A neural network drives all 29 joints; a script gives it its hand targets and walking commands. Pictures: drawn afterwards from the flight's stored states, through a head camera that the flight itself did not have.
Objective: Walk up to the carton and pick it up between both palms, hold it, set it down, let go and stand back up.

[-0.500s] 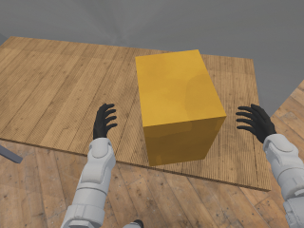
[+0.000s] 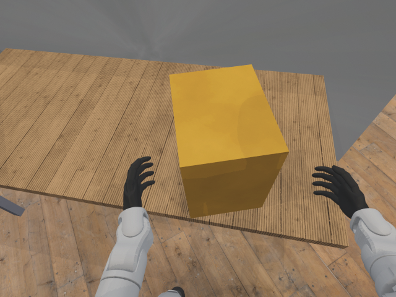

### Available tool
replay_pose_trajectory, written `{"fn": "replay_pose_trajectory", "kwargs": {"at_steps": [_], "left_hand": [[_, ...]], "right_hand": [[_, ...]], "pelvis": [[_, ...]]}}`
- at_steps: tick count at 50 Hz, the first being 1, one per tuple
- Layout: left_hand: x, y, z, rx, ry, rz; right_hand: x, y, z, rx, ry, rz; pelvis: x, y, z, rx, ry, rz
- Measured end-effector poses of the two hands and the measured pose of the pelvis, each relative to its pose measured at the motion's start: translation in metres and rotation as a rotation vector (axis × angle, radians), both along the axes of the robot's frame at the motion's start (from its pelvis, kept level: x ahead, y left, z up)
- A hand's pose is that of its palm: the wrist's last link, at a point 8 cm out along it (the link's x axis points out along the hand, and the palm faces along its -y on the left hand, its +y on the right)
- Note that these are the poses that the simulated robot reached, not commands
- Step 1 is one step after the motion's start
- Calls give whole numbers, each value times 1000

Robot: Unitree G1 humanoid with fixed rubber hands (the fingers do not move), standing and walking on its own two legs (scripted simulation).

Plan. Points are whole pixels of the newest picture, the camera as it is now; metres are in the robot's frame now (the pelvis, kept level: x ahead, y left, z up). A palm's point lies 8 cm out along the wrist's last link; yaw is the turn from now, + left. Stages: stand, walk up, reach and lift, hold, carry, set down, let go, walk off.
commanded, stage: set down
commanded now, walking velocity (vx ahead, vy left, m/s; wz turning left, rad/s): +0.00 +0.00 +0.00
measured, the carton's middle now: (219, 146) +0.46 +0.04 -0.04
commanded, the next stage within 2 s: none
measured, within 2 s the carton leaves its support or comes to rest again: neither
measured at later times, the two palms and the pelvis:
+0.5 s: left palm (135, 226) +0.23 +0.19 -0.01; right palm (366, 239) +0.27 -0.27 -0.04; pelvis +0.00 +0.00 +0.00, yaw +0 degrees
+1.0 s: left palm (132, 234) +0.22 +0.20 -0.04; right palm (367, 250) +0.25 -0.27 -0.05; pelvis +0.03 +0.01 +0.00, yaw -1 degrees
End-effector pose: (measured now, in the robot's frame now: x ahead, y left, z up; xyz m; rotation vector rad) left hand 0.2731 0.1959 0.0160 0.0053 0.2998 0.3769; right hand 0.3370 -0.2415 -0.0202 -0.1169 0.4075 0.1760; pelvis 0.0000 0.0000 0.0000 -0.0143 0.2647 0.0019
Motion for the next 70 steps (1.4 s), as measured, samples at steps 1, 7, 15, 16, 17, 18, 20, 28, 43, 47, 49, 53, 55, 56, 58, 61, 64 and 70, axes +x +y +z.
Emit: {"fn": "replay_pose_trajectory", "kwargs": {"at_steps": [1,7,15,16,17,18,20,28,43,47,49,53,55,56,58,61,64,70], "left_hand": [[0,-1,1,2,-6,0],[-6,-2,-4,-5,-5,8],[-34,-3,-22,-25,36,39],[-38,-3,-23,-24,33,44],[-41,-3,-24,-24,31,47],[-43,-3,-24,-23,29,48],[-46,-3,-23,-22,17,51],[-42,-11,-35,-37,49,14],[-43,0,-48,-75,105,6],[-51,1,-52,-86,131,1],[-54,2,-52,-87,133,4],[-60,-1,-55,-98,161,-7],[-62,-2,-56,-105,174,-18],[-63,-3,-56,-107,178,-22],[-64,-3,-58,-112,192,-33],[-65,2,-64,-110,229,-45],[-64,11,-63,-87,231,-40],[-62,23,-63,-57,250,-44]], "right_hand": [[-1,-1,-1,4,0,0],[-13,-7,-8,-10,10,0],[-40,-18,-17,-17,19,-10],[-43,-19,-18,-17,16,-13],[-45,-20,-19,-17,16,-15],[-48,-21,-19,-16,17,-17],[-54,-23,-20,-13,18,-20],[-70,-28,-23,-12,48,-39],[-79,-30,-29,-75,105,-75],[-80,-27,-28,-77,99,-79],[-82,-26,-27,-73,96,-79],[-90,-25,-29,-78,117,-82],[-97,-24,-32,-84,138,-87],[-101,-23,-33,-85,149,-91],[-109,-21,-37,-95,176,-97],[-120,-14,-42,-93,212,-112],[-126,-4,-46,-77,228,-113],[-123,10,-47,-69,221,-101]], "pelvis": [[0,0,0,1,-1,0],[3,-2,0,4,-12,1],[6,-2,1,5,-22,1],[6,-2,1,5,-23,1],[6,-2,1,6,-24,2],[6,-2,1,6,-27,2],[5,-2,0,7,-30,2],[9,0,0,16,-43,-22],[36,9,3,8,-50,-25],[35,11,4,5,-62,-25],[34,11,4,5,-68,-25],[31,11,4,5,-88,-25],[30,10,4,6,-98,-25],[29,10,4,6,-103,-25],[28,10,5,5,-112,-25],[28,11,5,4,-129,-24],[28,13,5,4,-133,-24],[29,15,6,2,-135,-23]]}}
